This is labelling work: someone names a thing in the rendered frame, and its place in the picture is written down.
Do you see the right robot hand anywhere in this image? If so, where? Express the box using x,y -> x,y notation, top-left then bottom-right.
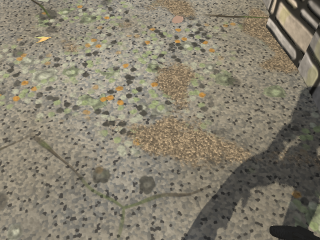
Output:
269,225 -> 320,240

